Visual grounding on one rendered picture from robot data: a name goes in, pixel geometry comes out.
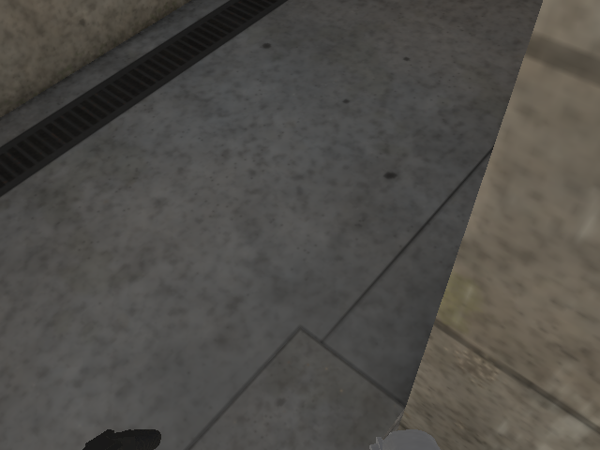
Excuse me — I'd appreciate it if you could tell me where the left robot hand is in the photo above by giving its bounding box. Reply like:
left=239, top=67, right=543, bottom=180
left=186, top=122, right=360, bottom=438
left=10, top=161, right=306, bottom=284
left=83, top=429, right=161, bottom=450

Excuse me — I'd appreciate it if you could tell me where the right robot thigh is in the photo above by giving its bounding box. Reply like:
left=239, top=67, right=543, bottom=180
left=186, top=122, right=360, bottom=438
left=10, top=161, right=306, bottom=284
left=369, top=429, right=441, bottom=450

